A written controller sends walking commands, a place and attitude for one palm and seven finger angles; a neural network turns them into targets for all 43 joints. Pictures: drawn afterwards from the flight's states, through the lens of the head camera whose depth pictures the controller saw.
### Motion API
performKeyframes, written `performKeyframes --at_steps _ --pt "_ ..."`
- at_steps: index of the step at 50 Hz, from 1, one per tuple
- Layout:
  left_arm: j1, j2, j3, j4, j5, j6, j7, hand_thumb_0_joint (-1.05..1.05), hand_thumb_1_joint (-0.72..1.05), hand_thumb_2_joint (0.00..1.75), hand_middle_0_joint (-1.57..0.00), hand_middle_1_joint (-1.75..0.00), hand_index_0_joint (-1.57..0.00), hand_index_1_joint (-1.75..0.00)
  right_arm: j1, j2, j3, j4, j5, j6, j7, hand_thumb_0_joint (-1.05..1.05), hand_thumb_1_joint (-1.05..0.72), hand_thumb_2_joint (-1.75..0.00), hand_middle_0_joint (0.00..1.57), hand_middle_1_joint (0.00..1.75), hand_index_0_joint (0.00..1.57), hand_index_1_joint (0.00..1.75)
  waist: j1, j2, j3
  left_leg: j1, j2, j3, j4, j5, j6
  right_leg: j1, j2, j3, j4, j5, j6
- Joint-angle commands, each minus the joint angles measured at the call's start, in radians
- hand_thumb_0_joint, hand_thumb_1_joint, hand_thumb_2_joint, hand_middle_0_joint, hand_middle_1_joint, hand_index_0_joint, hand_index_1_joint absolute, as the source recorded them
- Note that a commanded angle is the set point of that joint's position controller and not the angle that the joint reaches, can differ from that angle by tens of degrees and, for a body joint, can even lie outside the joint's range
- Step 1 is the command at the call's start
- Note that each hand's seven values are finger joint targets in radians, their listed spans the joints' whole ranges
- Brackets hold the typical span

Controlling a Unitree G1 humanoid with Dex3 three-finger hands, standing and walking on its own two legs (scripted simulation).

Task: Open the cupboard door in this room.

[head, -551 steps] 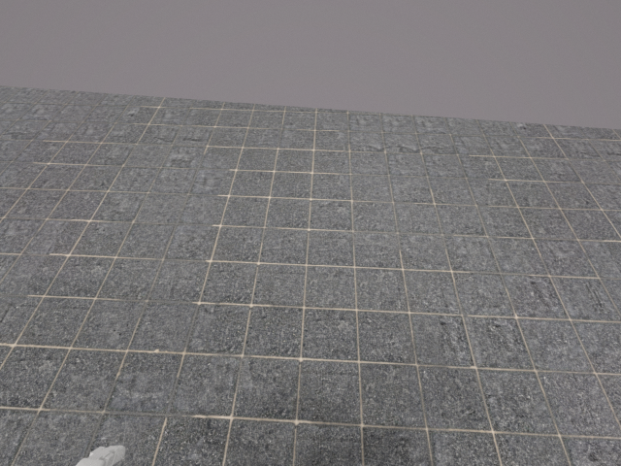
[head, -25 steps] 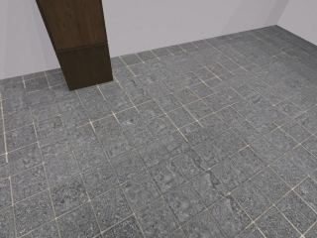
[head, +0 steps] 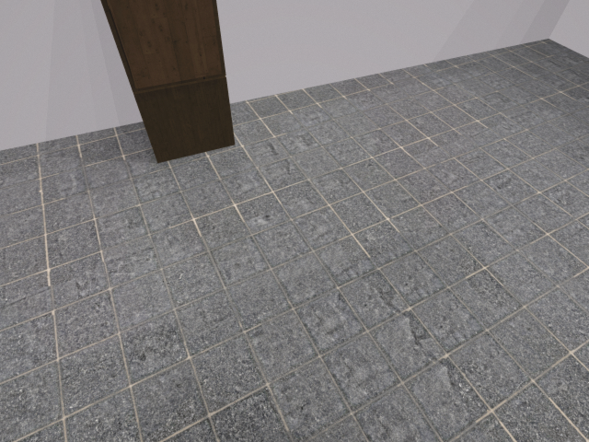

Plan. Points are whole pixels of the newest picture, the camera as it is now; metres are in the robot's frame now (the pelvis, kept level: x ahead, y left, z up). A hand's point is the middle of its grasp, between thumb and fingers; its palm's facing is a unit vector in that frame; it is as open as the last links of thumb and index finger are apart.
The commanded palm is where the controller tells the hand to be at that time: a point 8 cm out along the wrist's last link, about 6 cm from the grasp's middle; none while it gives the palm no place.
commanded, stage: turn or walk to find it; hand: left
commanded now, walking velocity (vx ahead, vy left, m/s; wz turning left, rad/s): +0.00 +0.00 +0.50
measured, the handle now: out of the picture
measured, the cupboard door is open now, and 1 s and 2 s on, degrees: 0 0 0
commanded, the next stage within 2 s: stand and wait in 0.50 s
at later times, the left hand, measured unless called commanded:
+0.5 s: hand out of the picture +0.06 +0.17 -0.13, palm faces +0.24 -0.92 -0.30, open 7.4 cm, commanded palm none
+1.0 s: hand out of the picture -0.14 +0.13 -0.17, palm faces +0.42 -0.88 -0.22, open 7.4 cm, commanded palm none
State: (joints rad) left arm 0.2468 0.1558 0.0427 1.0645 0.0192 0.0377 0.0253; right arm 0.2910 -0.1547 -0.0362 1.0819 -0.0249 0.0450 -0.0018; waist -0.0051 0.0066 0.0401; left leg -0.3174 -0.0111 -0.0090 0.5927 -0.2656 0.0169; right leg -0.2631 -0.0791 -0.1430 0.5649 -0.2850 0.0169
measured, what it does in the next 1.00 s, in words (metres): steps on the spot, turning left: right foot, then left foot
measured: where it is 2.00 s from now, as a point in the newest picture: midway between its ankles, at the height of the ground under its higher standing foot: outside the picture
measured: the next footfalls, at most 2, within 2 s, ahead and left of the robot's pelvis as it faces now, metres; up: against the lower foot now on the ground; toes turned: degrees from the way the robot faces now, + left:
right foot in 0.38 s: +0.03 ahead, -0.14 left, +0.00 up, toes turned +11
left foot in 0.82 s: -0.06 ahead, +0.09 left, +0.00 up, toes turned +22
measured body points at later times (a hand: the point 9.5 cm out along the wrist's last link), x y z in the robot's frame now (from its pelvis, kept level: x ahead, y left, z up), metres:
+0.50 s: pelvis -0.02 -0.05 +0.01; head +0.01 -0.09 +0.46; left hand +0.04 +0.22 -0.11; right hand +0.09 -0.30 -0.15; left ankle -0.02 +0.09 -0.67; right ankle -0.01 -0.15 -0.73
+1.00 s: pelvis -0.03 -0.03 +0.01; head -0.02 -0.01 +0.46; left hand -0.16 +0.18 -0.15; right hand +0.14 -0.20 -0.14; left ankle -0.10 +0.07 -0.73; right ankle -0.02 -0.16 -0.70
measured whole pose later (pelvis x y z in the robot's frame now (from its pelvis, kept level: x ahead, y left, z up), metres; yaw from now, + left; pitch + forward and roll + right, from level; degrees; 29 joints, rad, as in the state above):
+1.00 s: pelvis -0.03 -0.03 +0.01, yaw +21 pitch -2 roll +0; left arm 0.29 0.21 0.03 1.12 0.01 0.05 0.02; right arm 0.10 -0.15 -0.01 1.05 -0.02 0.01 -0.02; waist 0.05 -0.02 0.08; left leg -0.15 0.00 0.01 0.47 -0.29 0.01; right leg -0.28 -0.07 -0.08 0.79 -0.50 0.05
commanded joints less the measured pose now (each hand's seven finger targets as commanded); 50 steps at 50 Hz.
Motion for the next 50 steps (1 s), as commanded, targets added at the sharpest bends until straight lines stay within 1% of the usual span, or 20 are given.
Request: performKeyframes --at_steps 1,2,3,4,5,10,14,17,18,19,20,22,25,31,37,40,42,43,45,50 --pt "-0.056 0.178 0.045 -0.117 0.003 -0.014 0.011 0.0 0.9 0.9 -0.2 -0.3 -0.2 -0.3 0.048 -0.11 -0.038 -0.098 0.0 -0.016 -0.003 0.0 -0.9 -0.9 0.2 0.3 0.2 0.3 -0.022 -0.046 -0.005 -0.029 0.079 -0.067 -0.025 -0.026 0.005 -0.098 -0.193 0.111 -0.128 -0.196 -0.068" --pt "-0.066 0.163 0.044 -0.126 0.001 -0.01 0.009 0.0 0.9 0.9 -0.2 -0.3 -0.2 -0.3 0.052 -0.129 -0.041 -0.106 -0.003 -0.02 -0.001 0.0 -0.9 -0.9 0.2 0.3 0.2 0.3 -0.028 0.052 0.012 -0.047 0.111 -0.165 -0.112 -0.027 0.024 -0.126 -0.13 0.058 -0.027 -0.206 -0.035" --pt "-0.073 0.134 0.041 -0.14 -0.005 -0.006 0.007 0.0 0.9 0.9 -0.2 -0.3 -0.2 -0.3 0.062 -0.172 -0.048 -0.12 -0.009 -0.026 -0.002 0.0 -0.9 -0.9 0.2 0.3 0.2 0.3 -0.038 0.221 0.03 -0.082 0.189 -0.371 -0.272 -0.077 0.066 -0.143 -0.017 0.001 0.153 -0.199 0.013" --pt "-0.091 0.123 0.038 -0.156 -0.002 -0.007 0.005 0.0 0.9 0.9 -0.2 -0.3 -0.2 -0.3 0.075 -0.205 -0.056 -0.124 -0.007 -0.034 -0.01 0.0 -0.9 -0.9 0.2 0.3 0.2 0.3 -0.043 0.295 0.016 -0.045 0.263 -0.527 -0.365 -0.028 0.127 -0.186 0.038 0.028 0.329 -0.238 0.022" --pt "-0.09 0.116 0.037 -0.162 0.0 -0.008 0.005 0.0 0.9 0.9 -0.2 -0.3 -0.2 -0.3 0.076 -0.22 -0.06 -0.125 -0.006 -0.039 -0.018 0.0 -0.9 -0.9 0.2 0.3 0.2 0.3 -0.04 0.264 -0.024 0.021 0.283 -0.559 -0.359 0.052 0.17 -0.231 0.028 0.098 0.443 -0.259 0.016" --pt "-0.13 0.105 0.024 -0.178 -0.012 -0.025 -0.002 0.0 0.9 0.9 -0.2 -0.3 -0.2 -0.3 0.046 -0.225 -0.059 -0.141 -0.007 -0.041 -0.028 0.0 -0.9 -0.9 0.2 0.3 0.2 0.3 -0.036 0.11 -0.126 0.188 0.223 -0.438 -0.237 0.391 0.183 -0.233 0.045 0.146 0.386 -0.223 0.032" --pt "-0.108 0.114 0.018 -0.191 -0.018 -0.022 0.002 0.0 0.9 0.9 -0.2 -0.3 -0.2 -0.3 0.027 -0.242 -0.066 -0.156 -0.008 -0.026 -0.021 0.0 -0.9 -0.9 0.2 0.3 0.2 0.3 -0.024 0.129 -0.136 0.177 0.188 -0.444 -0.22 0.428 0.162 -0.118 0.082 0.142 0.168 -0.188 0.033" --pt "-0.017 0.147 0.026 -0.174 -0.02 -0.025 0.007 0.0 0.9 0.9 -0.2 -0.3 -0.2 -0.3 -0.024 -0.236 -0.073 -0.181 0.001 -0.016 -0.01 0.0 -0.9 -0.9 0.2 0.3 0.2 0.3 0.02 0.149 -0.135 0.03 0.114 -0.402 -0.187 0.263 0.084 0.124 0.087 0.12 -0.133 0.014 0.028" --pt "0.016 0.194 0.036 -0.167 -0.012 -0.031 0.011 0.0 0.9 0.9 -0.2 -0.3 -0.2 -0.3 -0.034 -0.201 -0.07 -0.192 0.008 -0.015 -0.004 0.0 -0.9 -0.9 0.2 0.3 0.2 0.3 0.034 0.061 -0.125 -0.104 0.063 -0.341 -0.12 0.117 0.034 0.254 0.002 0.189 -0.232 0.04 0.006" --pt "0.014 0.277 0.053 -0.179 0.003 -0.038 0.018 0.0 0.9 0.9 -0.2 -0.3 -0.2 -0.3 -0.037 -0.154 -0.064 -0.214 0.013 -0.015 0.002 0.0 -0.9 -0.9 0.2 0.3 0.2 0.3 0.041 -0.176 -0.092 -0.301 -0.048 -0.172 0.07 -0.096 -0.031 0.325 -0.231 0.435 -0.309 -0.057 -0.076" --pt "-0.038 0.303 0.055 -0.21 0.004 -0.033 0.017 0.0 0.9 0.9 -0.2 -0.3 -0.2 -0.3 -0.064 -0.175 -0.072 -0.231 0.001 -0.009 0.001 0.0 -0.9 -0.9 0.2 0.3 0.2 0.3 0.036 -0.227 -0.023 -0.308 -0.062 -0.095 0.29 -0.26 -0.049 0.145 -0.392 0.532 -0.356 -0.06 -0.162" --pt "-0.117 0.242 0.044 -0.23 -0.003 -0.038 0.014 0.0 0.9 0.9 -0.2 -0.3 -0.2 -0.3 -0.079 -0.19 -0.078 -0.202 -0.006 0.015 0.008 0.0 -0.9 -0.9 0.2 0.3 0.2 0.3 -0.004 -0.142 0.081 -0.255 -0.004 -0.112 0.529 -0.194 -0.041 -0.061 -0.303 0.431 -0.365 -0.066 -0.159" --pt "-0.138 0.188 0.027 -0.234 -0.002 -0.05 0.008 0.0 0.9 0.9 -0.2 -0.3 -0.2 -0.3 -0.023 -0.166 -0.068 -0.169 -0.003 0.016 0.017 0.0 -0.9 -0.9 0.2 0.3 0.2 0.3 -0.036 -0.153 0.069 -0.248 0.008 -0.063 0.616 -0.089 -0.065 0.0 -0.198 0.227 -0.283 0.21 -0.125" --pt "0.064 0.206 0.024 -0.152 0.005 -0.061 0.008 0.0 0.9 0.9 -0.2 -0.3 -0.2 -0.3 -0.128 -0.151 -0.039 -0.168 0.006 0.006 0.003 0.0 -0.9 -0.9 0.2 0.3 0.2 0.3 0.038 -0.167 -0.036 -0.21 0.02 -0.023 0.424 -0.156 -0.087 0.226 -0.207 0.212 -0.181 0.632 -0.156" --pt "0.126 0.221 0.016 -0.068 0.008 -0.056 0.011 0.0 0.9 0.9 -0.2 -0.3 -0.2 -0.3 -0.165 -0.124 -0.008 -0.128 0.022 -0.018 -0.01 0.0 -0.9 -0.9 0.2 0.3 0.2 0.3 0.055 -0.211 -0.102 -0.023 0.011 0.053 0.034 -0.15 -0.064 0.29 -0.187 0.211 -0.119 0.802 -0.16" --pt "0.086 0.182 0.002 -0.04 -0.01 -0.05 0.014 0.0 0.9 0.9 -0.2 -0.3 -0.2 -0.3 -0.085 -0.151 -0.006 -0.073 0.021 -0.045 -0.016 0.0 -0.9 -0.9 0.2 0.3 0.2 0.3 0.005 -0.132 -0.114 0.257 0.073 0.029 -0.265 0.212 -0.035 0.131 -0.124 0.158 -0.049 0.56 -0.069" --pt "0.11 0.125 -0.011 -0.042 -0.008 -0.042 0.009 0.0 0.9 0.9 -0.2 -0.3 -0.2 -0.3 -0.08 -0.232 -0.022 -0.065 0.015 -0.049 -0.02 0.0 -0.9 -0.9 0.2 0.3 0.2 0.3 0.007 0.124 -0.132 0.387 0.288 -0.138 -0.167 0.607 0.07 -0.053 -0.035 0.06 0.026 0.058 0.007" --pt "0.054 0.117 -0.02 -0.038 -0.013 -0.034 0.011 0.0 0.9 0.9 -0.2 -0.3 -0.2 -0.3 -0.081 -0.228 -0.022 -0.048 0.014 -0.048 -0.028 0.0 -0.9 -0.9 0.2 0.3 0.2 0.3 -0.02 0.25 -0.083 0.346 0.319 -0.203 -0.228 0.706 0.124 -0.093 -0.01 0.043 0.125 -0.166 0.031" --pt "0.024 0.135 -0.013 -0.031 -0.014 -0.02 0.008 0.0 0.9 0.9 -0.2 -0.3 -0.2 -0.3 -0.11 -0.212 -0.017 -0.045 0.013 -0.044 -0.037 0.0 -0.9 -0.9 0.2 0.3 0.2 0.3 -0.007 0.221 -0.018 0.27 0.315 -0.199 -0.244 0.741 0.163 -0.118 -0.023 0.097 0.255 -0.269 0.031" --pt "0.012 0.115 -0.001 -0.033 -0.012 -0.019 -0.003 0.0 0.9 0.9 -0.2 -0.3 -0.2 -0.3 -0.132 -0.228 -0.036 -0.065 0.01 -0.039 -0.032 0.0 -0.9 -0.9 0.2 0.3 0.2 0.3 -0.003 0.149 -0.025 0.231 0.261 -0.186 -0.228 0.647 0.148 -0.114 -0.007 0.087 0.24 -0.212 0.047"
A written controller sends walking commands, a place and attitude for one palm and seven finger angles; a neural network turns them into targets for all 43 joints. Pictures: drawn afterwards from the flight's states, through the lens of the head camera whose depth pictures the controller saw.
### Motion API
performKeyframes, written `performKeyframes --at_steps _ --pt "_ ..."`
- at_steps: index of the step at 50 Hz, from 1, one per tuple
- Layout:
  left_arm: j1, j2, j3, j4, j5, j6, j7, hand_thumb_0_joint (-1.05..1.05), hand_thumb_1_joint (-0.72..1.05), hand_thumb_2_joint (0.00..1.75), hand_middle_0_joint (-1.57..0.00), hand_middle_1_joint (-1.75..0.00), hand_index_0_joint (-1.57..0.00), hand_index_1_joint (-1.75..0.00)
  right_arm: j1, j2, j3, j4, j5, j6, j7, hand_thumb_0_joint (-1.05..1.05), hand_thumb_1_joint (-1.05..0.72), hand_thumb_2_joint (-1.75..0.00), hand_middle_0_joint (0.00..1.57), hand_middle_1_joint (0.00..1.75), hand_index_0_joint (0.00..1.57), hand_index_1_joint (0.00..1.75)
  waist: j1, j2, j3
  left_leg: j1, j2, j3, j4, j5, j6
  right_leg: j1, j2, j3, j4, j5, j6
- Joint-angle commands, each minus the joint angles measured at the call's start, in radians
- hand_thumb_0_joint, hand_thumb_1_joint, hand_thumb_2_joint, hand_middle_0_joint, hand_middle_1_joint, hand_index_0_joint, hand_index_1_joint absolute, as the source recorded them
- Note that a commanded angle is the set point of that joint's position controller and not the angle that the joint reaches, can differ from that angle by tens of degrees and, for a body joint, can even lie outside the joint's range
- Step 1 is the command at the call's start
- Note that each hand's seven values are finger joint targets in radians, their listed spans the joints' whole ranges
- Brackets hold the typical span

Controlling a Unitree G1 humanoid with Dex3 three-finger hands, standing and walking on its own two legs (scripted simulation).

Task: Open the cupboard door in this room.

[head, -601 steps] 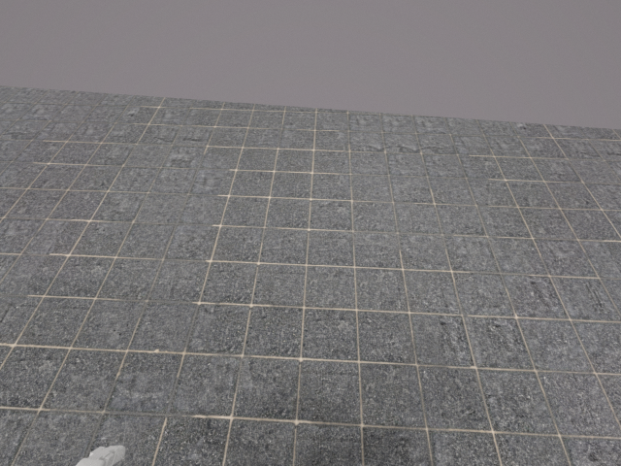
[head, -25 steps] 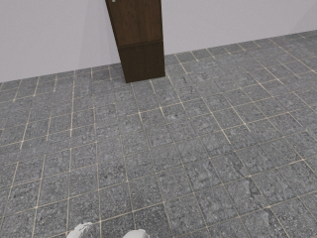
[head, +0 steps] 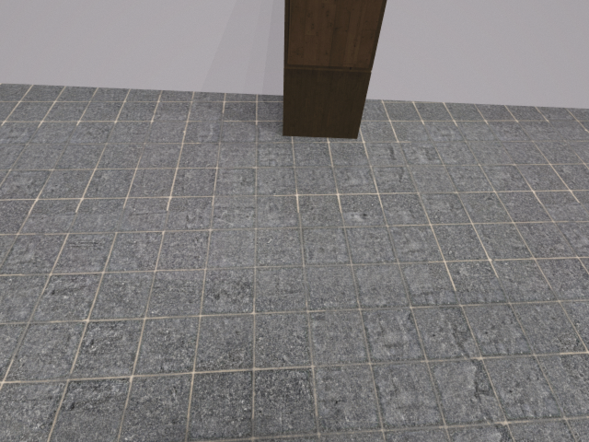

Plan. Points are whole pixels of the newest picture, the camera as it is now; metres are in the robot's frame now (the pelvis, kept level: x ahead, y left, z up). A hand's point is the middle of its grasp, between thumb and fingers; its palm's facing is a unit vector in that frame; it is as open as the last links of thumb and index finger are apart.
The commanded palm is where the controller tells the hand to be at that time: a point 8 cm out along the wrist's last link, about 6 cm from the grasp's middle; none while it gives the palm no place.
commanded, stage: turn or walk to find it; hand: left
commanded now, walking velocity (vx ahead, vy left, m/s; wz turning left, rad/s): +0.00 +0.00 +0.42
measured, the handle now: out of the picture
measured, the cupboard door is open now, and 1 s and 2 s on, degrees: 0 0 0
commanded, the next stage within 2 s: stand and wait in 0.50 s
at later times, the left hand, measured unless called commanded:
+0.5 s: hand out of the picture -0.02 +0.21 -0.19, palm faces +0.23 -0.95 -0.22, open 7.4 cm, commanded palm none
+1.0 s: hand out of the picture -0.07 +0.18 -0.17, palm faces +0.32 -0.92 -0.23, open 7.3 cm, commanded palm none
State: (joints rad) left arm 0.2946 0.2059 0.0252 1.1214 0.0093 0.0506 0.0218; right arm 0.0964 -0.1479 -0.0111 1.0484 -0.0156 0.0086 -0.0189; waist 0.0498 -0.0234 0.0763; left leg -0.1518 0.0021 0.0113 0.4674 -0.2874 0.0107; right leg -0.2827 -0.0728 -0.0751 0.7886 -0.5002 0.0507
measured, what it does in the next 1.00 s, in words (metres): steps on the spot, turning left: right foot, then left foot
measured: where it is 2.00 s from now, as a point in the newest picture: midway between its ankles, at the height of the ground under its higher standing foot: outside the picture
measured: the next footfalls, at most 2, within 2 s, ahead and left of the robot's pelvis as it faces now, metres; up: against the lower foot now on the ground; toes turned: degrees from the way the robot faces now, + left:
right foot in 0.16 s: +0.03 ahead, -0.14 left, +0.00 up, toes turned -2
left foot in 0.50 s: -0.03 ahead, +0.12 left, +0.00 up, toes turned +18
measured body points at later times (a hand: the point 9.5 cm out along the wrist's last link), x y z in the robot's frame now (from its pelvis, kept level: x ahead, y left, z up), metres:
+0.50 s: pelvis -0.05 +0.00 -0.02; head -0.02 +0.02 +0.43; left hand -0.03 +0.26 -0.17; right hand +0.05 -0.25 -0.16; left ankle -0.07 +0.11 -0.74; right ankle +0.00 -0.14 -0.74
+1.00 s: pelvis -0.05 -0.01 +0.00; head -0.04 -0.03 +0.45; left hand -0.09 +0.22 -0.15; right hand +0.05 -0.22 -0.17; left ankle -0.10 +0.11 -0.71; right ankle -0.03 -0.11 -0.74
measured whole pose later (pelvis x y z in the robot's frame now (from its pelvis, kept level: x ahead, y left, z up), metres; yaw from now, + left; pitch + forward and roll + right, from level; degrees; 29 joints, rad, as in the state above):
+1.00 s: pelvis -0.05 -0.01 +0.00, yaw +17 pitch -1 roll +1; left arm 0.23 0.15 0.02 1.05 0.02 0.01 0.03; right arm 0.22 -0.19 -0.05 1.07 -0.02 0.05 0.00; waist 0.00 0.03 0.03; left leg -0.34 -0.01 0.01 0.81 -0.44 -0.01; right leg -0.21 -0.06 -0.12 0.52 -0.30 -0.02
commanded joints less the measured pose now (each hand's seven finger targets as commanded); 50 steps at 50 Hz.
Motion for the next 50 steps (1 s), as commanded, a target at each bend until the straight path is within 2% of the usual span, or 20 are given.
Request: performKeyframes --at_steps 1,6,8,9,11,13,19,23,24,25,26,28,30,34,39,42,44,45,46,50 --pt "-0.025 0.062 0.017 -0.094 -0.001 -0.032 0.001 0.0 0.9 0.9 -0.2 -0.3 -0.2 -0.3 0.054 -0.234 -0.066 -0.039 -0.001 -0.001 -0.012 0.0 -0.9 -0.9 0.2 0.3 0.2 0.3 -0.052 0.176 -0.067 0.049 0.238 -0.205 -0.102 0.629 0.15 -0.078 -0.006 0.011 -0.013 0.02 0.014" --pt "0.062 0.086 0.03 -0.1 0.006 -0.047 0.005 0.0 0.9 0.9 -0.2 -0.3 -0.2 -0.3 0.019 -0.217 -0.076 -0.08 0.004 0.006 0.001 0.0 -0.9 -0.9 0.2 0.3 0.2 0.3 -0.001 0.126 -0.076 -0.148 0.146 -0.202 -0.004 0.326 0.073 0.154 -0.009 0.0 -0.341 0.295 0.012" --pt "0.062 0.219 0.057 -0.127 0.023 -0.055 0.01 0.0 0.9 0.9 -0.2 -0.3 -0.2 -0.3 0.031 -0.131 -0.064 -0.124 0.011 0.01 0.012 0.0 -0.9 -0.9 0.2 0.3 0.2 0.3 0.001 -0.227 -0.077 -0.349 -0.041 -0.02 0.27 -0.112 -0.024 0.235 -0.312 0.309 -0.491 0.368 -0.122" --pt "0.063 0.233 0.066 -0.145 0.018 -0.055 0.012 0.0 0.9 0.9 -0.2 -0.3 -0.2 -0.3 0.005 -0.166 -0.078 -0.137 0.003 0.03 0.013 0.0 -0.9 -0.9 0.2 0.3 0.2 0.3 0.029 -0.262 -0.061 -0.334 -0.019 -0.044 0.487 -0.28 -0.026 0.114 -0.399 0.36 -0.55 0.297 -0.197" --pt "-0.033 0.192 0.059 -0.179 0.018 -0.051 0.013 0.0 0.9 0.9 -0.2 -0.3 -0.2 -0.3 0.006 -0.172 -0.086 -0.124 0.0 0.041 0.023 0.0 -0.9 -0.9 0.2 0.3 0.2 0.3 -0.014 -0.14 0.024 -0.356 0.018 -0.074 0.689 -0.207 -0.021 -0.008 -0.341 0.283 -0.55 0.241 -0.205" --pt "-0.115 0.173 0.052 -0.217 0.02 -0.053 0.011 0.0 0.9 0.9 -0.2 -0.3 -0.2 -0.3 0.081 -0.157 -0.083 -0.102 -0.003 0.046 0.033 0.0 -0.9 -0.9 0.2 0.3 0.2 0.3 -0.056 -0.131 -0.003 -0.322 0.028 -0.041 0.703 -0.141 -0.037 -0.021 -0.273 0.133 -0.515 0.26 -0.165" --pt "-0.055 0.222 0.069 -0.211 0.026 -0.049 0.011 0.0 0.9 0.9 -0.2 -0.3 -0.2 -0.3 0.04 -0.131 -0.064 -0.138 0.005 0.03 0.037 0.0 -0.9 -0.9 0.2 0.3 0.2 0.3 -0.002 -0.159 -0.044 -0.253 0.037 0.05 0.375 -0.198 -0.054 0.091 -0.299 0.064 -0.439 0.431 -0.185" --pt "-0.064 0.217 0.069 -0.21 0.01 -0.036 0.004 0.0 0.9 0.9 -0.2 -0.3 -0.2 -0.3 0.159 -0.153 -0.062 -0.114 0.004 0.011 0.031 0.0 -0.9 -0.9 0.2 0.3 0.2 0.3 -0.058 -0.098 -0.12 -0.041 0.035 0.079 0.017 0.035 -0.042 0.046 -0.26 -0.028 -0.255 0.464 -0.099" --pt "-0.061 0.175 0.063 -0.227 0.001 -0.026 0.001 0.0 0.9 0.9 -0.2 -0.3 -0.2 -0.3 0.187 -0.216 -0.073 -0.117 0.0 0.001 0.033 0.0 -0.9 -0.9 0.2 0.3 0.2 0.3 -0.074 0.097 -0.13 0.045 0.144 -0.106 -0.103 0.108 -0.001 -0.084 -0.174 -0.078 -0.089 0.286 -0.039" --pt "-0.087 0.104 0.046 -0.27 0.0 -0.019 -0.006 0.0 0.9 0.9 -0.2 -0.3 -0.2 -0.3 0.22 -0.314 -0.096 -0.125 -0.008 -0.002 0.028 0.0 -0.9 -0.9 0.2 0.3 0.2 0.3 -0.092 0.369 -0.089 0.054 0.371 -0.4 -0.198 0.292 0.105 -0.28 -0.048 -0.099 0.109 -0.086 0.028" --pt "-0.16 0.11 0.039 -0.276 0.008 -0.007 0.002 0.0 0.9 0.9 -0.2 -0.3 -0.2 -0.3 0.243 -0.322 -0.098 -0.102 -0.01 -0.002 0.015 0.0 -0.9 -0.9 0.2 0.3 0.2 0.3 -0.125 0.324 -0.09 -0.04 0.401 -0.43 -0.229 0.241 0.157 -0.246 -0.048 0.012 0.227 -0.11 0.015" --pt "-0.166 0.105 0.045 -0.24 0.007 -0.009 -0.006 0.0 0.9 0.9 -0.2 -0.3 -0.2 -0.3 0.155 -0.255 -0.077 -0.104 -0.011 -0.005 0.0 0.0 -0.9 -0.9 0.2 0.3 0.2 0.3 -0.076 0.237 -0.055 -0.076 0.311 -0.318 -0.209 0.19 0.151 -0.257 -0.045 0.064 0.308 0.016 0.003" --pt "-0.099 0.092 0.038 -0.193 0.01 -0.019 -0.013 0.0 0.9 0.9 -0.2 -0.3 -0.2 -0.3 0.119 -0.216 -0.061 -0.103 -0.006 -0.019 -0.005 0.0 -0.9 -0.9 0.2 0.3 0.2 0.3 -0.045 0.159 -0.099 0.004 0.255 -0.209 -0.174 0.331 0.137 -0.247 -0.034 0.058 0.306 0.092 0.01" --pt "-0.087 0.071 0.019 -0.159 0.003 -0.024 -0.006 0.0 0.9 0.9 -0.2 -0.3 -0.2 -0.3 0.166 -0.195 -0.056 -0.063 0.001 -0.026 -0.013 0.0 -0.9 -0.9 0.2 0.3 0.2 0.3 -0.062 0.14 -0.135 0.117 0.252 -0.154 -0.137 0.558 0.154 -0.201 -0.017 0.047 0.166 0.079 0.019" --pt "-0.08 0.044 0.004 -0.128 0.002 -0.031 0.002 0.0 0.9 0.9 -0.2 -0.3 -0.2 -0.3 0.17 -0.185 -0.058 -0.025 -0.004 -0.017 -0.012 0.0 -0.9 -0.9 0.2 0.3 0.2 0.3 -0.07 0.158 -0.095 0.056 0.244 -0.161 -0.132 0.508 0.146 -0.054 0.002 0.025 -0.101 0.071 0.006" --pt "0.011 0.053 0.003 -0.08 0.002 -0.041 0.009 0.0 0.9 0.9 -0.2 -0.3 -0.2 -0.3 0.139 -0.176 -0.054 -0.023 0.005 -0.013 -0.007 0.0 -0.9 -0.9 0.2 0.3 0.2 0.3 -0.028 0.122 -0.081 -0.062 0.197 -0.152 -0.087 0.346 0.093 0.117 0.001 0.002 -0.343 0.275 0.0" --pt "0.021 0.127 0.015 -0.079 0.01 -0.055 0.018 0.0 0.9 0.9 -0.2 -0.3 -0.2 -0.3 0.138 -0.117 -0.046 -0.036 0.017 -0.009 0.004 0.0 -0.9 -0.9 0.2 0.3 0.2 0.3 -0.035 -0.063 -0.05 -0.219 0.077 -0.057 0.043 0.104 0.006 0.201 -0.171 0.176 -0.455 0.38 -0.058" --pt "0.008 0.172 0.024 -0.093 0.01 -0.058 0.016 0.0 0.9 0.9 -0.2 -0.3 -0.2 -0.3 0.125 -0.094 -0.04 -0.052 0.015 0.002 0.006 0.0 -0.9 -0.9 0.2 0.3 0.2 0.3 -0.036 -0.195 -0.024 -0.25 -0.001 0.003 0.126 -0.096 -0.028 0.138 -0.289 0.277 -0.512 0.352 -0.142" --pt "0.017 0.188 0.04 -0.108 0.01 -0.06 0.014 0.0 0.9 0.9 -0.2 -0.3 -0.2 -0.3 0.087 -0.123 -0.051 -0.069 0.004 0.02 0.005 0.0 -0.9 -0.9 0.2 0.3 0.2 0.3 -0.003 -0.28 -0.011 -0.261 0.007 -0.02 0.29 -0.23 -0.026 0.063 -0.333 0.332 -0.572 0.299 -0.201" --pt "-0.064 0.132 0.039 -0.145 0.014 -0.061 0.017 0.0 0.9 0.9 -0.2 -0.3 -0.2 -0.3 0.127 -0.123 -0.066 -0.045 0.004 0.032 0.017 0.0 -0.9 -0.9 0.2 0.3 0.2 0.3 -0.054 -0.108 0.001 -0.307 0.031 -0.029 0.584 -0.165 -0.037 0.054 -0.268 0.146 -0.5 0.49 -0.199"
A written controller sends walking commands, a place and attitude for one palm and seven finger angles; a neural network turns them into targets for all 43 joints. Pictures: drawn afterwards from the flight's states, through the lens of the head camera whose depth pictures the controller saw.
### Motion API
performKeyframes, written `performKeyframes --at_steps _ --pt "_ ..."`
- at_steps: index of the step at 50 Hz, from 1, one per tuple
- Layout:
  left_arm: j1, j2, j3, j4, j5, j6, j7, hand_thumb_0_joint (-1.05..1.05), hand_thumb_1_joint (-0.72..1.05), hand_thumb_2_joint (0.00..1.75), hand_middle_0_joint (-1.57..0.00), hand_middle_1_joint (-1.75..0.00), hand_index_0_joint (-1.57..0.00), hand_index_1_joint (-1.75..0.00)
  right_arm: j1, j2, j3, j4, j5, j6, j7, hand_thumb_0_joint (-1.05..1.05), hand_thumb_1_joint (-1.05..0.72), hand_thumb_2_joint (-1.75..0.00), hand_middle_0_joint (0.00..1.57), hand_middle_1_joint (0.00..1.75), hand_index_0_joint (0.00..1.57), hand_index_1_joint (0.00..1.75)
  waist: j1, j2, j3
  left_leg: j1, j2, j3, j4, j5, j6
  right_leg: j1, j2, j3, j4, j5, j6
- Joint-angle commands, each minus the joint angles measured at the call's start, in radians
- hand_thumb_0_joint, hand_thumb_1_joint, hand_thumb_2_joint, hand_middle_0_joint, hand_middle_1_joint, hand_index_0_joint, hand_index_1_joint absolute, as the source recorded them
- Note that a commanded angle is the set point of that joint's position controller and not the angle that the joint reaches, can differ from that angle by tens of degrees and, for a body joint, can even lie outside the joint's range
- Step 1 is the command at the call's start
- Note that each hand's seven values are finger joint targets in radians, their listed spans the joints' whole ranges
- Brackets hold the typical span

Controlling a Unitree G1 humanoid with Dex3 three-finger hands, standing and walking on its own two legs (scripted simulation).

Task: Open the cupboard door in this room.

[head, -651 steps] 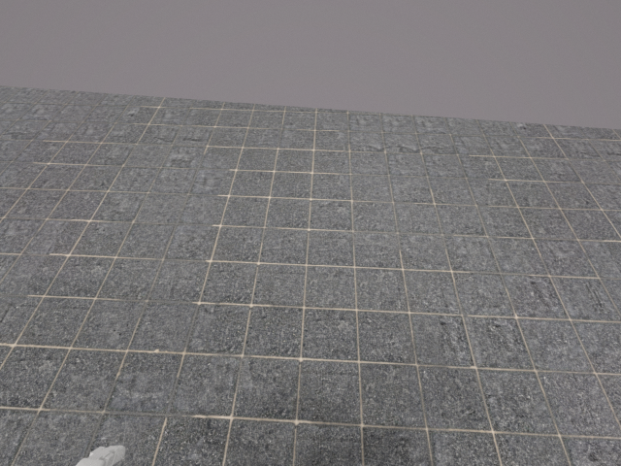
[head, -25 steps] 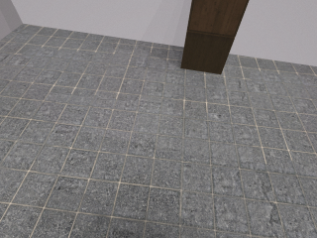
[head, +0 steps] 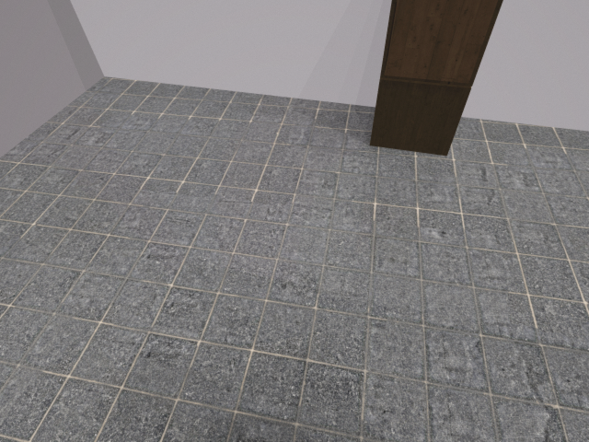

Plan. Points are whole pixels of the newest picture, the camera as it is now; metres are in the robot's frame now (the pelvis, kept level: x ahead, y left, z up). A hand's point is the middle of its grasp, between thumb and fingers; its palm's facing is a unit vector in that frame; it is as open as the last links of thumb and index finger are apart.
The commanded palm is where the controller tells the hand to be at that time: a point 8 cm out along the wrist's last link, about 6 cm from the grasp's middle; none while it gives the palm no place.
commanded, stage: turn or walk to find it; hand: left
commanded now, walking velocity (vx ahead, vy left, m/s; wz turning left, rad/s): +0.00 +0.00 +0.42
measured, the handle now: out of the picture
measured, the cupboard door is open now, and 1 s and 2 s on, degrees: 0 0 0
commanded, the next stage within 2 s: stand and wait in 0.50 s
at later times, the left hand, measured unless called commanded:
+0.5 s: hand out of the picture +0.01 +0.26 -0.16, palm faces +0.23 -0.94 -0.25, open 7.4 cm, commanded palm none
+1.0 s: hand out of the picture -0.07 +0.17 -0.17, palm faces +0.34 -0.91 -0.23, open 7.3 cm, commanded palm none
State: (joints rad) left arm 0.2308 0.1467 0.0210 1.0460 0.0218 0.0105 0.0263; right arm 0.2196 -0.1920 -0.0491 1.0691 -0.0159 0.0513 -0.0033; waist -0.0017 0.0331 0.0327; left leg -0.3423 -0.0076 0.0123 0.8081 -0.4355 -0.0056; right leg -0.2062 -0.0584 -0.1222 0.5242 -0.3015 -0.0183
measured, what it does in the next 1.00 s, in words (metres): steps on the spot, turning left: left foot, then right foot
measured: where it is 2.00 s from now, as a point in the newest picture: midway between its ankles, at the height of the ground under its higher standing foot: outside the picture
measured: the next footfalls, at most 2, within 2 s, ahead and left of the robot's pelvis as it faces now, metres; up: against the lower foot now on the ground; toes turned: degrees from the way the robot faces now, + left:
left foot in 0.26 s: +0.00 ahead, +0.15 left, +0.00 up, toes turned +12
right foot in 0.66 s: +0.04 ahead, -0.09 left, +0.00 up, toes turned +10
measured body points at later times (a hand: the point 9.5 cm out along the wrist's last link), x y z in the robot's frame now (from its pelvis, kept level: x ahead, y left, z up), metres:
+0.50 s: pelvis -0.02 +0.04 +0.00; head +0.01 +0.05 +0.45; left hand +0.00 +0.31 -0.14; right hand +0.09 -0.19 -0.14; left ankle -0.04 +0.14 -0.74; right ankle -0.02 -0.11 -0.68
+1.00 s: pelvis -0.02 -0.01 +0.00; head +0.01 -0.01 +0.45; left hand -0.09 +0.22 -0.15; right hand +0.08 -0.23 -0.16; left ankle -0.09 +0.12 -0.73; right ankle +0.00 -0.09 -0.74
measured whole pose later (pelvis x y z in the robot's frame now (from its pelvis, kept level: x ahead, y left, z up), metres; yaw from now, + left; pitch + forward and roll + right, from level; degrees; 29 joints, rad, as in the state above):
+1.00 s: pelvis -0.02 -0.01 +0.00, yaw +17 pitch +0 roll +0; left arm 0.26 0.16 0.02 1.08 0.02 0.00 0.02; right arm 0.21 -0.20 -0.04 1.09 -0.01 0.03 -0.02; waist 0.02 0.03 0.05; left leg -0.20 0.05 0.01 0.54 -0.31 -0.03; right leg -0.22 -0.02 -0.12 0.49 -0.27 -0.04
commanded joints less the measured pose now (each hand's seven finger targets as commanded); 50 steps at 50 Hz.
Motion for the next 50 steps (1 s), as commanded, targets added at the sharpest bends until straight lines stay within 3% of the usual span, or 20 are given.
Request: performKeyframes --at_steps 1,7,10,11,12,13,14,19,24,28,31,32,33,34,35,37,40,46,48,50 --pt "0.008 0.19 0.045 -0.076 0.003 -0.023 0.012 0.0 0.9 0.9 -0.2 -0.3 -0.2 -0.3 0.006 -0.072 -0.029 -0.067 0.005 -0.01 0.003 0.0 -0.9 -0.9 0.2 0.3 0.2 0.3 0.0 -0.155 0.023 -0.114 0.039 -0.021 0.241 -0.014 -0.029 -0.002 -0.274 0.16 -0.217 0.342 -0.122" --pt "0.064 0.247 0.068 -0.071 0.012 -0.016 0.009 0.0 0.9 0.9 -0.2 -0.3 -0.2 -0.3 -0.066 -0.058 -0.019 -0.113 0.01 -0.02 0.007 0.0 -0.9 -0.9 0.2 0.3 0.2 0.3 0.047 -0.208 -0.024 -0.062 0.041 0.045 -0.01 -0.044 -0.042 0.082 -0.299 0.12 -0.134 0.457 -0.131" --pt "0.034 0.258 0.074 -0.077 0.004 -0.007 0.006 0.0 0.9 0.9 -0.2 -0.3 -0.2 -0.3 0.001 -0.068 -0.018 -0.106 0.008 -0.03 0.007 0.0 -0.9 -0.9 0.2 0.3 0.2 0.3 0.008 -0.208 -0.064 0.082 0.03 0.082 -0.255 0.124 -0.037 0.047 -0.272 0.057 -0.038 0.403 -0.068" --pt "0.027 0.244 0.071 -0.082 -0.004 -0.001 0.004 0.0 0.9 0.9 -0.2 -0.3 -0.2 -0.3 0.035 -0.094 -0.023 -0.099 0.007 -0.038 0.008 0.0 -0.9 -0.9 0.2 0.3 0.2 0.3 -0.013 -0.134 -0.087 0.185 0.048 0.061 -0.382 0.246 -0.026 -0.013 -0.245 0.019 0.043 0.332 -0.021" --pt "0.038 0.199 0.068 -0.107 -0.011 0.008 0.0 0.0 0.9 0.9 -0.2 -0.3 -0.2 -0.3 0.057 -0.173 -0.039 -0.106 -0.001 -0.048 0.007 0.0 -0.9 -0.9 0.2 0.3 0.2 0.3 -0.022 0.085 -0.1 0.281 0.211 -0.165 -0.459 0.398 0.037 -0.173 -0.145 -0.044 0.207 0.093 0.046" --pt "0.008 0.145 0.049 -0.144 -0.01 0.013 -0.004 0.0 0.9 0.9 -0.2 -0.3 -0.2 -0.3 0.093 -0.255 -0.056 -0.109 -0.004 -0.045 0.003 0.0 -0.9 -0.9 0.2 0.3 0.2 0.3 -0.041 0.286 -0.079 0.298 0.394 -0.374 -0.5 0.639 0.15 -0.325 -0.056 -0.036 0.383 -0.307 0.09" --pt "-0.053 0.156 0.043 -0.154 -0.004 0.026 0.005 0.0 0.9 0.9 -0.2 -0.3 -0.2 -0.3 0.117 -0.261 -0.058 -0.092 -0.005 -0.046 -0.007 0.0 -0.9 -0.9 0.2 0.3 0.2 0.3 -0.067 0.268 -0.087 0.231 0.411 -0.39 -0.51 0.585 0.191 -0.306 -0.062 0.055 0.498 -0.335 0.081" --pt "-0.054 0.155 0.047 -0.122 -0.009 0.015 -0.016 0.0 0.9 0.9 -0.2 -0.3 -0.2 -0.3 -0.007 -0.193 -0.035 -0.126 -0.005 -0.054 -0.02 0.0 -0.9 -0.9 0.2 0.3 0.2 0.3 -0.009 0.098 -0.055 0.222 0.26 -0.215 -0.46 0.661 0.166 -0.314 -0.042 0.088 0.535 -0.144 0.091" --pt "-0.099 0.154 0.042 -0.154 -0.012 0.018 -0.012 0.0 0.9 0.9 -0.2 -0.3 -0.2 -0.3 0.032 -0.205 -0.045 -0.129 -0.007 -0.046 -0.015 0.0 -0.9 -0.9 0.2 0.3 0.2 0.3 -0.034 0.105 -0.071 0.257 0.252 -0.259 -0.455 0.664 0.179 -0.286 -0.015 0.094 0.412 -0.156 0.097" --pt "-0.054 0.136 0.034 -0.148 -0.014 0.013 -0.007 0.0 0.9 0.9 -0.2 -0.3 -0.2 -0.3 -0.01 -0.199 -0.048 -0.146 -0.012 -0.038 -0.012 0.0 -0.9 -0.9 0.2 0.3 0.2 0.3 -0.014 0.129 -0.074 0.173 0.237 -0.276 -0.445 0.579 0.168 -0.144 0.01 0.075 0.215 -0.136 0.082" --pt "0.039 0.144 0.033 -0.109 -0.011 -0.005 -0.003 0.0 0.9 0.9 -0.2 -0.3 -0.2 -0.3 -0.026 -0.174 -0.042 -0.14 -0.003 -0.039 -0.01 0.0 -0.9 -0.9 0.2 0.3 0.2 0.3 0.031 0.075 -0.093 0.084 0.173 -0.236 -0.373 0.462 0.107 0.058 0.015 0.055 -0.075 0.082 0.073" --pt "0.053 0.183 0.036 -0.101 -0.005 -0.015 0.002 0.0 0.9 0.9 -0.2 -0.3 -0.2 -0.3 -0.011 -0.131 -0.034 -0.134 0.005 -0.043 -0.006 0.0 -0.9 -0.9 0.2 0.3 0.2 0.3 0.032 -0.02 -0.092 0.001 0.116 -0.184 -0.299 0.345 0.056 0.152 -0.061 0.135 -0.162 0.131 0.053" --pt "0.046 0.252 0.044 -0.104 0.003 -0.025 0.007 0.0 0.9 0.9 -0.2 -0.3 -0.2 -0.3 0.006 -0.071 -0.019 -0.146 0.012 -0.043 -0.003 0.0 -0.9 -0.9 0.2 0.3 0.2 0.3 0.019 -0.23 -0.082 -0.117 0.011 -0.076 -0.185 0.113 -0.004 0.186 -0.253 0.352 -0.217 0.158 -0.022" --pt "0.032 0.284 0.052 -0.121 0.002 -0.023 0.006 0.0 0.9 0.9 -0.2 -0.3 -0.2 -0.3 -0.031 -0.09 -0.023 -0.165 0.007 -0.029 -0.006 0.0 -0.9 -0.9 0.2 0.3 0.2 0.3 0.038 -0.284 -0.04 -0.108 -0.013 -0.061 -0.055 -0.099 -0.018 0.057 -0.365 0.44 -0.278 0.157 -0.122" --pt "0.006 0.273 0.054 -0.129 -0.002 -0.023 0.006 0.0 0.9 0.9 -0.2 -0.3 -0.2 -0.3 -0.038 -0.112 -0.03 -0.155 -0.001 -0.012 -0.009 0.0 -0.9 -0.9 0.2 0.3 0.2 0.3 0.034 -0.301 0.007 -0.089 0.014 -0.1 0.048 -0.111 -0.01 -0.052 -0.353 0.446 -0.312 0.06 -0.153" --pt "-0.052 0.215 0.038 -0.123 -0.003 -0.021 0.002 0.0 0.9 0.9 -0.2 -0.3 -0.2 -0.3 -0.004 -0.102 -0.029 -0.106 -0.002 -0.011 -0.004 0.0 -0.9 -0.9 0.2 0.3 0.2 0.3 -0.003 -0.184 0.053 -0.078 0.023 -0.077 0.146 -0.023 -0.007 -0.076 -0.256 0.325 -0.283 0.11 -0.141" --pt "-0.034 0.184 0.031 -0.107 -0.002 -0.029 0.002 0.0 0.9 0.9 -0.2 -0.3 -0.2 -0.3 0.03 -0.076 -0.021 -0.073 0.002 -0.013 -0.003 0.0 -0.9 -0.9 0.2 0.3 0.2 0.3 -0.006 -0.179 0.019 -0.04 0.035 -0.041 0.132 0.027 -0.022 -0.032 -0.204 0.219 -0.244 0.273 -0.118" --pt "0.076 0.187 0.033 -0.021 0.0 -0.033 0.005 0.0 0.9 0.9 -0.2 -0.3 -0.2 -0.3 -0.007 -0.048 0.003 -0.05 0.009 -0.034 -0.017 0.0 -0.9 -0.9 0.2 0.3 0.2 0.3 0.035 -0.179 -0.044 0.035 0.046 0.009 -0.179 0.023 -0.032 0.106 -0.21 0.234 -0.178 0.512 -0.143" --pt "0.062 0.179 0.027 0.0 -0.008 -0.031 0.008 0.0 0.9 0.9 -0.2 -0.3 -0.2 -0.3 0.037 -0.04 0.011 -0.017 0.01 -0.044 -0.023 0.0 -0.9 -0.9 0.2 0.3 0.2 0.3 0.012 -0.169 -0.068 0.155 0.044 0.015 -0.363 0.162 -0.027 0.08 -0.176 0.209 -0.141 0.481 -0.099" --pt "0.066 0.14 0.019 0.014 -0.017 -0.028 0.007 0.0 0.9 0.9 -0.2 -0.3 -0.2 -0.3 0.074 -0.073 0.011 0.015 0.006 -0.064 -0.025 0.0 -0.9 -0.9 0.2 0.3 0.2 0.3 0.005 -0.046 -0.1 0.295 0.119 -0.046 -0.452 0.427 0.0 0.009 -0.1 0.151 -0.085 0.365 -0.028"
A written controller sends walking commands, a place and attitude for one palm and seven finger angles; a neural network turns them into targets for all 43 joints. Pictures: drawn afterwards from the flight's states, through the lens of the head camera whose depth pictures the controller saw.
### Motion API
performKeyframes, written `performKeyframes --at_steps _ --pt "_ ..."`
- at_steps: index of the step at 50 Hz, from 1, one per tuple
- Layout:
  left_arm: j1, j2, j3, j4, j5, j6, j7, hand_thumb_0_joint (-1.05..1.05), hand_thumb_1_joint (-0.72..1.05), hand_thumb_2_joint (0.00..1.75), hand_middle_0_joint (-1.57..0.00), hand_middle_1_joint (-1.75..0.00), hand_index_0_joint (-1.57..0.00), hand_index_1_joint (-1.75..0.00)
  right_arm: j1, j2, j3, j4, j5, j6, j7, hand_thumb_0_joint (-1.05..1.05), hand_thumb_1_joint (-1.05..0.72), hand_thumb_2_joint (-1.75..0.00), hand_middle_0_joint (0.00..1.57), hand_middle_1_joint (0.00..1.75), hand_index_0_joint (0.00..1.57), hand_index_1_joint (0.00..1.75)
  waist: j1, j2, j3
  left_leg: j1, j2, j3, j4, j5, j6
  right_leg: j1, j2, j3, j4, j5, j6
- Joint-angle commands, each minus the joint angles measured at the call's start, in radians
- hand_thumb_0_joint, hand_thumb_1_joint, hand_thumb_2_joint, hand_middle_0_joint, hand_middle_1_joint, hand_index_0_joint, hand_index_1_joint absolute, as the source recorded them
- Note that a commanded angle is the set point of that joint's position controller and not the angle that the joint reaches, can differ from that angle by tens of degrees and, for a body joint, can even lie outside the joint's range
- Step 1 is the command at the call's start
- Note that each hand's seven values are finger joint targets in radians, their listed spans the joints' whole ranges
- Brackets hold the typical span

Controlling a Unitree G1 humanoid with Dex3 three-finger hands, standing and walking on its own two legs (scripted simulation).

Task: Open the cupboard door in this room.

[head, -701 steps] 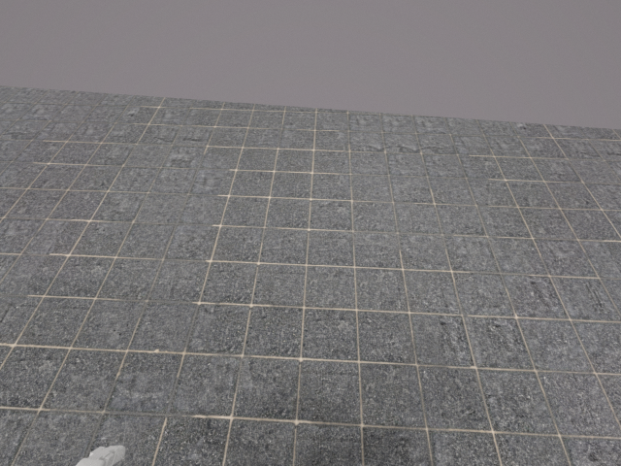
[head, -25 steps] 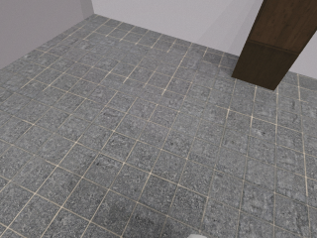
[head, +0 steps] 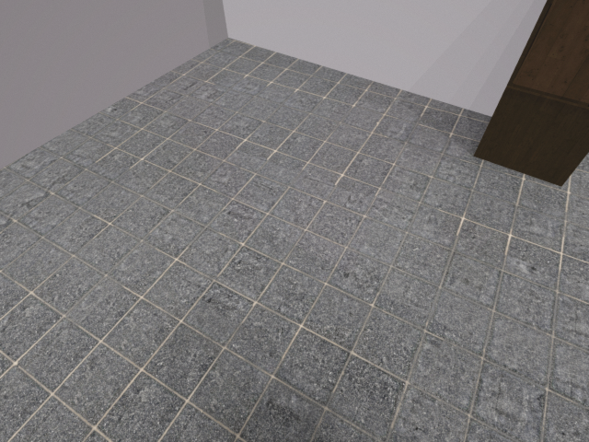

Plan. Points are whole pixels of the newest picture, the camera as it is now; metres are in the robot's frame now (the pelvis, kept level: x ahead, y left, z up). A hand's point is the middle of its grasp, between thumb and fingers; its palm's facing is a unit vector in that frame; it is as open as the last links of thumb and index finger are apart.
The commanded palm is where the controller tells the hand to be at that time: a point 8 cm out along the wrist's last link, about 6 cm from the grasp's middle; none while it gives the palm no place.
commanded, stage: stand and wait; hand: left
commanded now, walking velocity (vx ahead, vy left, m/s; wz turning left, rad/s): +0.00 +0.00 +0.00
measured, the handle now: out of the picture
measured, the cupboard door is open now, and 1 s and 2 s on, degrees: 0 0 0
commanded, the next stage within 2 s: turn or walk to find it in 0.20 s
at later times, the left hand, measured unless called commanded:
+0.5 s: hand out of the picture -0.02 +0.20 -0.17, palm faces +0.05 -0.98 -0.19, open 7.4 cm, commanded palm none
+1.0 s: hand out of the picture -0.03 +0.19 -0.18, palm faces +0.00 -0.98 -0.17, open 7.4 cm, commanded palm none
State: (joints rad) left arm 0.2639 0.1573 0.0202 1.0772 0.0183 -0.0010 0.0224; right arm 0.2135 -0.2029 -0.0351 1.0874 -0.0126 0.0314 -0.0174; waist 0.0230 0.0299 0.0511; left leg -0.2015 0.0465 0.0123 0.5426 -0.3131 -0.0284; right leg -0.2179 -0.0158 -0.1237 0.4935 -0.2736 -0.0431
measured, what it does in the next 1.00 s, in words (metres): steps on the spot: left foot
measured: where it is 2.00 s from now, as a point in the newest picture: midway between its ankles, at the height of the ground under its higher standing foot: outside the picture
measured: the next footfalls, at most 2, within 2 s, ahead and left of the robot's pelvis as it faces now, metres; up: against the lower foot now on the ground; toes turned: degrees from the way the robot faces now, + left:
left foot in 0.02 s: +0.01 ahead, +0.15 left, +0.00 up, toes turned +2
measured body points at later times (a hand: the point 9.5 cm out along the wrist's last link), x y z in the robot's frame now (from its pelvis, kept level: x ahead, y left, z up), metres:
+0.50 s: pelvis -0.02 +0.03 +0.00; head -0.01 +0.03 +0.45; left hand -0.02 +0.25 -0.16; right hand -0.02 -0.19 -0.16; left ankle -0.03 +0.14 -0.74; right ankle -0.01 -0.09 -0.74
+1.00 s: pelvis -0.03 +0.02 +0.00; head -0.01 +0.02 +0.45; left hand -0.03 +0.24 -0.16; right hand -0.03 -0.21 -0.16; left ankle -0.03 +0.14 -0.74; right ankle +0.00 -0.09 -0.74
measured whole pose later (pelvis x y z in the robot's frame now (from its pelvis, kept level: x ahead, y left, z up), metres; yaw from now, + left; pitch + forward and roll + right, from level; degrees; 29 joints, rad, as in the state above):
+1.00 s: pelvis -0.03 +0.02 +0.00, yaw -3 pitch -1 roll +0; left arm 0.27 0.14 0.03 1.13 0.02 0.03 0.01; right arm 0.25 -0.16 -0.03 1.10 -0.02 0.01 -0.04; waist 0.01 0.01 0.05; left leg -0.20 0.05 0.08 0.51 -0.29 -0.01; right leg -0.27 -0.01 -0.06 0.51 -0.22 -0.02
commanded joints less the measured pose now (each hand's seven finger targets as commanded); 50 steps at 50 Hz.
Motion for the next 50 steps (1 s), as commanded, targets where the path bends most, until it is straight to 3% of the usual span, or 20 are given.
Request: performKeyframes --at_steps 1,2,3,7,11,16,24,30,35,38,42,46,50 --pt "0.05 0.111 0.013 -0.01 -0.013 -0.014 0.009 0.0 0.9 0.9 -0.2 -0.3 -0.2 -0.3 0.055 -0.084 -0.005 -0.004 0.002 -0.048 -0.014 0.0 -0.9 -0.9 0.2 0.3 0.2 0.3 -0.002 -0.007 -0.112 0.164 0.114 -0.064 -0.144 0.397 0.044 -0.005 -0.116 0.131 -0.077 0.273 0.023" --pt "0.046 0.105 0.007 0.002 -0.012 -0.014 0.008 0.0 0.9 0.9 -0.2 -0.3 -0.2 -0.3 0.046 -0.087 -0.002 0.006 0.003 -0.049 -0.021 0.0 -0.9 -0.9 0.2 0.3 0.2 0.3 -0.008 0.002 -0.103 0.153 0.121 -0.049 -0.123 0.415 0.044 0.009 -0.11 0.122 -0.092 0.276 0.032" --pt "0.034 0.106 0.004 0.018 -0.013 -0.01 0.009 0.0 0.9 0.9 -0.2 -0.3 -0.2 -0.3 0.039 -0.074 0.002 0.015 0.005 -0.051 -0.022 0.0 -0.9 -0.9 0.2 0.3 0.2 0.3 -0.01 0.066 -0.098 0.128 0.114 -0.052 -0.144 0.419 0.045 0.044 -0.11 0.104 -0.088 0.265 0.039" --pt "0.05 0.099 -0.008 0.057 -0.012 -0.008 0.008 0.0 0.9 0.9 -0.2 -0.3 -0.2 -0.3 0.041 -0.05 0.01 0.029 0.007 -0.045 -0.025 0.0 -0.9 -0.9 0.2 0.3 0.2 0.3 -0.011 0.007 0.006 0.066 0.09 -0.039 -0.196 0.264 0.033 0.042 -0.113 0.122 -0.141 0.211 0.036" --pt "0.061 0.096 -0.012 0.064 -0.011 -0.006 0.008 0.0 0.9 0.9 -0.2 -0.3 -0.2 -0.3 0.062 -0.047 0.015 0.031 0.006 -0.046 -0.023 0.0 -0.9 -0.9 0.2 0.3 0.2 0.3 -0.012 0.003 0.048 0.028 0.079 -0.046 -0.225 0.19 0.036 0.039 -0.113 0.119 -0.161 0.143 0.04" --pt "0.053 0.101 0.002 0.043 -0.01 0.006 0.01 0.0 0.9 0.9 -0.2 -0.3 -0.2 -0.3 0.06 -0.06 0.011 0.01 0.003 -0.039 -0.018 0.0 -0.9 -0.9 0.2 0.3 0.2 0.3 -0.004 0.021 0.055 -0.053 0.082 -0.09 -0.232 0.129 0.052 0.035 -0.113 0.084 -0.113 0.07 0.053" --pt "0.057 0.087 -0.004 0.041 -0.01 -0.005 0.012 0.0 0.9 0.9 -0.2 -0.3 -0.2 -0.3 0.108 -0.047 0.01 0.022 0.004 -0.05 -0.017 0.0 -0.9 -0.9 0.2 0.3 0.2 0.3 -0.008 -0.02 -0.002 -0.018 0.072 -0.082 -0.215 0.177 0.051 0.059 -0.117 0.092 -0.113 0.123 0.045" --pt "0.043 0.107 0.015 0.012 -0.009 0.003 0.017 0.0 0.9 0.9 -0.2 -0.3 -0.2 -0.3 0.103 -0.056 0.002 0.005 0.003 -0.038 -0.011 0.0 -0.9 -0.9 0.2 0.3 0.2 0.3 -0.003 -0.009 0.035 -0.108 0.073 -0.108 -0.194 0.171 0.057 0.054 -0.126 0.065 -0.063 0.081 0.05" --pt "0.046 0.106 0.014 0.007 -0.007 0.0 0.016 0.0 0.9 0.9 -0.2 -0.3 -0.2 -0.3 0.124 -0.029 0.004 0.002 0.0 -0.035 -0.008 0.0 -0.9 -0.9 0.2 0.3 0.2 0.3 -0.011 -0.062 0.029 -0.112 0.039 -0.083 -0.162 0.094 0.049 0.019 -0.147 0.102 -0.112 -0.016 0.036" --pt "0.05 0.102 0.002 0.021 -0.008 -0.013 0.011 0.0 0.9 0.9 -0.2 -0.3 -0.2 -0.3 0.135 -0.037 0.007 0.02 0.003 -0.052 -0.014 0.0 -0.9 -0.9 0.2 0.3 0.2 0.3 -0.016 -0.028 0.002 -0.016 0.053 -0.076 -0.197 0.136 0.052 0.007 -0.125 0.117 -0.144 0.048 0.034" --pt "0.034 0.105 0.016 0.02 -0.007 0.002 0.006 0.0 0.9 0.9 -0.2 -0.3 -0.2 -0.3 0.132 -0.032 0.002 0.021 0.003 -0.042 -0.024 0.0 -0.9 -0.9 0.2 0.3 0.2 0.3 -0.023 -0.019 0.031 -0.022 0.069 -0.036 -0.164 0.128 0.044 -0.019 -0.117 0.149 -0.12 0.111 0.024" --pt "0.022 0.125 0.036 -0.005 -0.001 0.015 -0.002 0.0 0.9 0.9 -0.2 -0.3 -0.2 -0.3 0.105 -0.042 -0.011 -0.01 -0.002 -0.03 -0.027 0.0 -0.9 -0.9 0.2 0.3 0.2 0.3 -0.023 -0.055 0.041 -0.051 0.069 -0.001 -0.114 0.017 0.043 -0.079 -0.123 0.209 -0.125 0.021 0.005" --pt "0.03 0.12 0.034 -0.004 -0.001 0.008 -0.001 0.0 0.9 0.9 -0.2 -0.3 -0.2 -0.3 0.117 -0.027 -0.007 -0.011 -0.002 -0.038 -0.022 0.0 -0.9 -0.9 0.2 0.3 0.2 0.3 -0.025 -0.067 -0.006 -0.024 0.052 0.013 -0.091 0.031 0.042 -0.083 -0.134 0.241 -0.154 -0.03 -0.005"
